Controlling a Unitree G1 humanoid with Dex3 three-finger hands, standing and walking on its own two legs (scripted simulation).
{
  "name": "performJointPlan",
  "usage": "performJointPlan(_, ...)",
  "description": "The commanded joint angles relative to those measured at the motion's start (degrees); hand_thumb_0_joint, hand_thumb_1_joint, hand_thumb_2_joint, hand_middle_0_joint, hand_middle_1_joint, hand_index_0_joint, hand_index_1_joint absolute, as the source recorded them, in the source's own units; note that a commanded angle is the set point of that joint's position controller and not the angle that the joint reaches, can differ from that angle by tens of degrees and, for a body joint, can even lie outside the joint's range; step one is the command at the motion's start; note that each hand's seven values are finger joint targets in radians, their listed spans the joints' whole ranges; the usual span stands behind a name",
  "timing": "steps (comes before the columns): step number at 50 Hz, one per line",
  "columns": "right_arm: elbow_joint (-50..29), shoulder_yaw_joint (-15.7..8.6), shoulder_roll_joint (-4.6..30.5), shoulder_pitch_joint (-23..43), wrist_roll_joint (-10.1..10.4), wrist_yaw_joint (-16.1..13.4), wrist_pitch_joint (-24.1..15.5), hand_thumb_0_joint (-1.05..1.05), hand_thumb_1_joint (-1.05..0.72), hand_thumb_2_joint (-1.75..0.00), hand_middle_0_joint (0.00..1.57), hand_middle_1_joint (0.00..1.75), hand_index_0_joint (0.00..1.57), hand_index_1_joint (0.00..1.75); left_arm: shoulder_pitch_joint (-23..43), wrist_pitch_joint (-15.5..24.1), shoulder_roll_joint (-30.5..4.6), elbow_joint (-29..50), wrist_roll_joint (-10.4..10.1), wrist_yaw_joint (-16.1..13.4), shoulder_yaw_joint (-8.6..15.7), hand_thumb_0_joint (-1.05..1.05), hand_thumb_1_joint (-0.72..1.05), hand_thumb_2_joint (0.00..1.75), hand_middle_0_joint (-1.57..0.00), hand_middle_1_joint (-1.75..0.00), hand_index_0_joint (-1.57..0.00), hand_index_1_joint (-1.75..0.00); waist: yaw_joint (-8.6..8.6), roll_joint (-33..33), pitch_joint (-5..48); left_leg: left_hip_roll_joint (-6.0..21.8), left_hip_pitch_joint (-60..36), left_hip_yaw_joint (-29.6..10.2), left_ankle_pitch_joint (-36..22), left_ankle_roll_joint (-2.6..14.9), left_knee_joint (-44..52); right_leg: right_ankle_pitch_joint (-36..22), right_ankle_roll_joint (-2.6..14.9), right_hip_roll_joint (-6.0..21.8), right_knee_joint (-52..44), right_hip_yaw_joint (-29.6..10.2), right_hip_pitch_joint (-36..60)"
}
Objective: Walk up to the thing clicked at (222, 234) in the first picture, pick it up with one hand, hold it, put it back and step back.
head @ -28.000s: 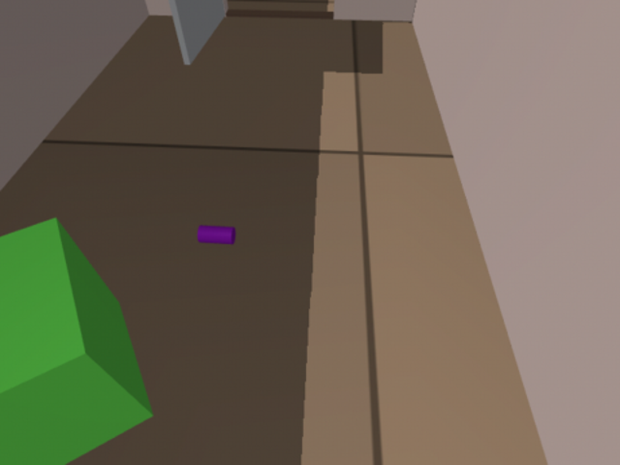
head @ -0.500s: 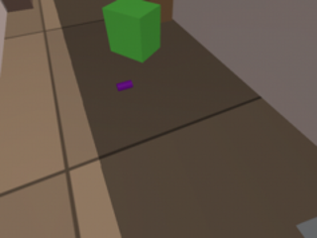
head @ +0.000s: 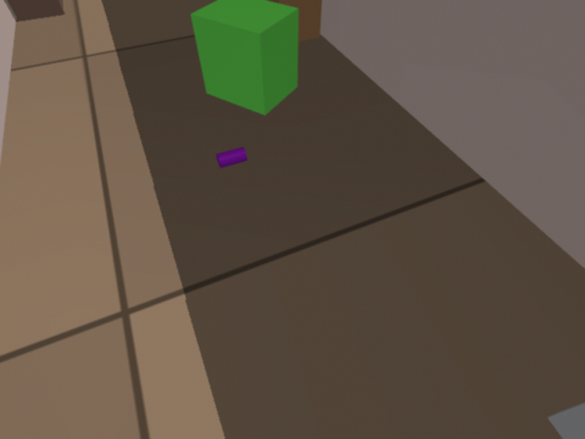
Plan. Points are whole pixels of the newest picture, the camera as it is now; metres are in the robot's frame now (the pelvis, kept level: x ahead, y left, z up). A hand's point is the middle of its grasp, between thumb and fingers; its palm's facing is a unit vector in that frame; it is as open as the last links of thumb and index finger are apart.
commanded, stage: stand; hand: left
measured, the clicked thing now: (231, 157) +1.47 +0.31 -0.75
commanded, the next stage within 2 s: walk up in 0.20 s
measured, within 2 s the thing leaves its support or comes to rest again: neither
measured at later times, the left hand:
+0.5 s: hand out of the picture +0.05 +0.34 -0.17, palm faces +0.05 -0.93 -0.37, open 7.4 cm
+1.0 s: hand (137, 293) +0.38 +0.30 -0.14, palm faces -0.07 -0.91 -0.40, open 7.4 cm
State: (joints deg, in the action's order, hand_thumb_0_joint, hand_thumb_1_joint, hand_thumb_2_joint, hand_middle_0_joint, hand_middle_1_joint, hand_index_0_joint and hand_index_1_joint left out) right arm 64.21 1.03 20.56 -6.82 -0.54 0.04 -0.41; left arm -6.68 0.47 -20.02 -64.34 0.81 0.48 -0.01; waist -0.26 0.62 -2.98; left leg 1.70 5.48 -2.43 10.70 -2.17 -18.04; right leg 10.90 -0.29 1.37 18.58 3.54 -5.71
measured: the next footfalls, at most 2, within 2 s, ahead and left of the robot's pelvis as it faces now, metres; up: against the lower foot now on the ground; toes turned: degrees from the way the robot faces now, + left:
left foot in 0.50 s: +0.17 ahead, +0.19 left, +0.00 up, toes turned +7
right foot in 0.96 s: +0.40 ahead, -0.10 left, +0.00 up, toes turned -5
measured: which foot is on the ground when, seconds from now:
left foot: down 0.00-0.26, up 0.28-0.48, down 0.50-0.98, up 1.00-1.00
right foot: down 0.00-0.50, up 0.52-0.94, down 0.96-1.00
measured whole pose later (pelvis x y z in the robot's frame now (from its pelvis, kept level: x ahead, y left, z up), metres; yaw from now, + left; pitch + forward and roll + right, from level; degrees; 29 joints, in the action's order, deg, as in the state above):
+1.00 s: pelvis +0.26 +0.03 -0.03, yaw +0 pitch -2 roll +0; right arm 53.1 -3.8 24.2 -20.2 -0.8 2.4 -3.2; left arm -8.9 3.0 -23.5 -53.1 1.6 5.2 4.3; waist 2.2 2.6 -4.8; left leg 5.2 3.2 4.3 27.3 0.1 -39.8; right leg 9.6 1.0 2.8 34.8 3.8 -22.7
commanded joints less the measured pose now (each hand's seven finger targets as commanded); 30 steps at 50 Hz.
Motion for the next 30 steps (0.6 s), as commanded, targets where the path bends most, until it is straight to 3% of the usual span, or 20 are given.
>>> performJointPlan(1,-3.4,-2.67,11.98,1.62,-0.1,-0.67,-0.98,0.0,-0.9,-0.9,0.2,0.3,0.2,0.3,1.69,1.36,-12.8,3.1,-0.3,-0.9,2.45,0.0,0.9,0.9,-0.2,-0.3,-0.2,-0.3,-0.16,-0.76,4.34,5.51,0.63,-3.5,-10.11,2.68,2.06,-8.91,1.35,6.85,-2.69,-5.59,2.01)
performJointPlan(6,-3.58,-2.65,11.82,1.7,-0.04,-0.74,-0.99,0.0,-0.9,-0.9,0.2,0.3,0.2,0.3,1.49,1.36,-12.7,3.27,-0.24,-0.92,2.41,0.0,0.9,0.9,-0.2,-0.3,-0.2,-0.3,-0.23,-0.63,4.89,5.7,0.41,-3.35,-11.8,2.89,1.71,-10.91,1.34,6.92,-2.42,-5.67,2.6)
performJointPlan(9,-3.41,-2.52,11.66,1.24,-0.07,-0.75,-0.96,0.0,-0.9,-0.9,0.2,0.3,0.2,0.3,1.76,1.23,-12.68,3.1,-0.27,-0.93,2.53,0.0,0.9,0.9,-0.2,-0.3,-0.2,-0.3,-0.11,-1.0,3.67,5.63,1.25,-3.46,-9.8,2.83,2.35,-8.76,1.32,6.87,-2.67,-5.72,2.24)
performJointPlan(10,-6.39,-6.72,16.73,-1.13,-0.88,0.8,-1.96,0.0,-0.9,-0.9,0.2,0.3,0.2,0.3,-1.95,2.15,-18.42,6.14,0.83,0.87,6.74,0.0,0.9,0.9,-0.2,-0.3,-0.2,-0.3,-0.91,-1.72,9.76,3.29,2.74,-3.63,19.62,7.35,-3.01,20.89,3.86,4.56,2.08,-4.59,5.0)
performJointPlan(11,-7.1,-7.03,16.82,1.09,-1.42,1.5,-1.96,0.0,-0.9,-0.9,0.2,0.3,0.2,0.3,-2.72,2.17,-18.45,5.52,1.3,1.42,7.14,0.0,0.9,0.9,-0.2,-0.3,-0.2,-0.3,-2.26,-1.17,4.27,3.1,12.01,-4.17,27.16,7.83,-5.07,30.1,5.36,6.75,1.9,-8.13,2.83)
performJointPlan(12,-9.06,-7.06,15.71,4.47,-1.44,1.95,-1.92,0.0,-0.9,-0.9,0.2,0.3,0.2,0.3,-4.2,2.44,-19.07,5.95,1.59,1.74,7.96,0.0,0.9,0.9,-0.2,-0.3,-0.2,-0.3,-3.9,-3.43,0.18,2.15,21.57,-1.93,25.21,7.1,-9.68,34.42,7.6,10.21,-1.4,-12.94,4.73)
performJointPlan(13,-11.29,-6.71,13.34,8.23,-1.46,2.36,-1.9,0.0,-0.9,-0.9,0.2,0.3,0.2,0.3,-6.94,2.68,-20.55,5.96,1.53,1.8,8.73,0.0,0.9,0.9,-0.2,-0.3,-0.2,-0.3,-6.63,-9.47,-4.26,-1.43,31.77,4.71,17.69,5.13,-20.57,38.45,11.25,16.86,-9.49,-20.63,8.44)
performJointPlan(14,-12.22,-6.71,12.5,9.55,-2.07,2.38,-2.2,0.0,-0.9,-0.9,0.2,0.3,0.2,0.3,-8.68,3.36,-21.6,6.94,2.02,1.72,9.19,0.0,0.9,0.9,-0.2,-0.3,-0.2,-0.3,-8.28,-10.78,-5.78,1.04,37.47,2.31,17.17,4.12,-28.17,33.73,15.12,23.56,-14.16,-27.45,9.76)
performJointPlan(15,-12.05,-7.15,13.78,9.12,-1.88,2.58,-2.65,0.0,-0.9,-0.9,0.2,0.3,0.2,0.3,-8.47,3.6,-20.73,7.39,1.88,1.78,9.04,0.0,0.9,0.9,-0.2,-0.3,-0.2,-0.3,-7.47,-6.05,-5.95,2.13,36.84,-0.85,15.86,4.04,-29.98,29.39,15.79,23.41,-13.96,-27.26,8.57)
performJointPlan(16,-11.46,-7.5,14.12,5.94,-1.53,3.03,-2.89,0.0,-0.9,-0.9,0.2,0.3,0.2,0.3,-7.14,3.74,-19.89,8.03,1.61,1.78,9.04,0.0,0.9,0.9,-0.2,-0.3,-0.2,-0.3,-5.88,-4.74,-3.53,2.68,34.39,-1.77,14.67,3.88,-30.03,28.47,14.53,20.39,-13.24,-23.6,9.4)
performJointPlan(18,-11.0,-8.12,14.41,1.02,-1.25,4.03,-2.94,0.0,-0.9,-0.9,0.2,0.3,0.2,0.3,-1.56,3.68,-20.71,10.53,1.92,1.95,9.04,0.0,0.9,0.9,-0.2,-0.3,-0.2,-0.3,-2.11,-9.85,-1.28,4.73,26.31,-0.22,15.43,3.02,-25.51,28.35,12.61,17.98,-12.5,-16.8,4.16)
performJointPlan(21,-10.73,-9.12,13.54,-3.12,-1.64,4.62,-2.91,0.0,-0.9,-0.9,0.2,0.3,0.2,0.3,2.24,3.43,-19.95,13.52,1.9,2.84,8.39,0.0,0.9,0.9,-0.2,-0.3,-0.2,-0.3,0.98,-10.71,-1.88,3.45,11.76,3.64,8.88,2.49,-17.57,22.69,10.25,14.05,-8.44,-8.69,-8.44)
performJointPlan(23,-8.11,-10.62,14.13,-12.06,-1.79,4.18,-3.19,0.0,-0.9,-0.9,0.2,0.3,0.2,0.3,4.09,2.87,-18.37,14.32,1.72,3.22,7.97,0.0,0.9,0.9,-0.2,-0.3,-0.2,-0.3,5.97,-4.8,-0.14,0.77,-4.06,7.39,2.01,2.1,-12.05,25.74,8.49,10.3,1.93,-3.16,-19.43)
performJointPlan(24,-6.2,-11.71,16.55,-17.99,-2.1,3.45,-3.6,0.0,-0.9,-0.9,0.2,0.3,0.2,0.3,1.17,2.45,-15.22,14.27,1.92,3.29,6.88,0.0,0.9,0.9,-0.2,-0.3,-0.2,-0.3,8.0,4.69,4.01,-0.85,-16.53,6.2,6.59,3.37,-11.86,25.64,7.48,6.36,15.78,0.28,-27.37)
performJointPlan(25,-5.45,-13.16,22.12,-24.52,-3.01,2.39,-3.74,0.0,-0.9,-0.9,0.2,0.3,0.2,0.3,-0.97,2.29,-10.28,14.88,1.53,3.36,5.18,0.0,0.9,0.9,-0.2,-0.3,-0.2,-0.3,10.79,21.28,4.52,9.69,-18.81,-12.79,30.3,6.65,-0.49,27.8,5.38,-1.63,39.18,3.36,-37.16)
performJointPlan(26,-9.22,-12.79,25.73,-19.19,-2.52,2.14,-4.26,0.0,-0.9,-0.9,0.2,0.3,0.2,0.3,-0.7,2.15,-11.97,15.53,0.77,2.96,5.55,0.0,0.9,0.9,-0.2,-0.3,-0.2,-0.3,8.66,15.81,3.34,21.9,-8.87,-40.9,47.27,12.46,13.52,23.16,4.06,-4.87,48.1,-7.08,-38.75)
performJointPlan(27,-11.47,-12.47,25.44,-11.46,-0.66,2.09,-4.3,0.0,-0.9,-0.9,0.2,0.3,0.2,0.3,-1.11,2.05,-16.54,14.91,0.66,2.66,5.8,0.0,0.9,0.9,-0.2,-0.3,-0.2,-0.3,4.96,6.3,-1.94,23.88,0.87,-39.27,46.39,14.61,15.2,17.36,4.17,0.08,48.58,-13.77,-35.33)
performJointPlan(29,-13.93,-10.33,20.85,-4.25,-0.63,2.09,-4.9,0.0,-0.9,-0.9,0.2,0.3,0.2,0.3,-8.49,2.04,-18.02,10.92,-0.74,3.02,6.39,0.0,0.9,0.9,-0.2,-0.3,-0.2,-0.3,-0.77,4.33,-3.33,18.43,3.4,-22.9,34.82,13.09,10.36,10.0,2.83,3.25,45.87,-12.63,-31.33)
performJointPlan(30,-14.6,-9.81,19.13,-3.53,-0.62,1.97,-5.17,0.0,-0.9,-0.9,0.2,0.3,0.2,0.3,-10.2,2.08,-18.68,9.75,-0.46,3.2,6.67,0.0,0.9,0.9,-0.2,-0.3,-0.2,-0.3,-1.09,6.16,-3.7,15.53,5.35,-16.78,30.54,11.64,10.28,7.42,2.15,3.91,42.55,-11.71,-28.92)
